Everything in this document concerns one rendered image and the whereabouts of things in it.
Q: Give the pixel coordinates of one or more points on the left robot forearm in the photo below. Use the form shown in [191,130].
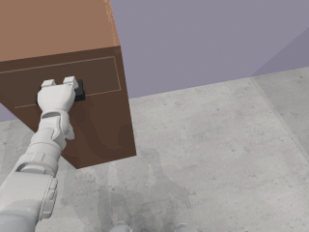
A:
[45,149]

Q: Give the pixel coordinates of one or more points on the handle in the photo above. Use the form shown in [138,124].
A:
[79,93]

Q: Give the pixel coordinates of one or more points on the cabinet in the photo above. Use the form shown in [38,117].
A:
[36,33]

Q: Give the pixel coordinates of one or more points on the drawer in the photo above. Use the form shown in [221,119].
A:
[21,86]

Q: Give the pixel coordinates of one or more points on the robot shin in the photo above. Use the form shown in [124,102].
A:
[182,225]
[121,223]

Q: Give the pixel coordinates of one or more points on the right robot shin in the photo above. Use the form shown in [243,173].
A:
[182,225]

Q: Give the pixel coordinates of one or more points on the left robot shin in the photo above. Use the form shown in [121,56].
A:
[121,223]

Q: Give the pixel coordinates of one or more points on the robot left hand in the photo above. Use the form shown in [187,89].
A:
[62,96]

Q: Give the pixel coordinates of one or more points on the robot left upper arm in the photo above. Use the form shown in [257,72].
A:
[26,199]

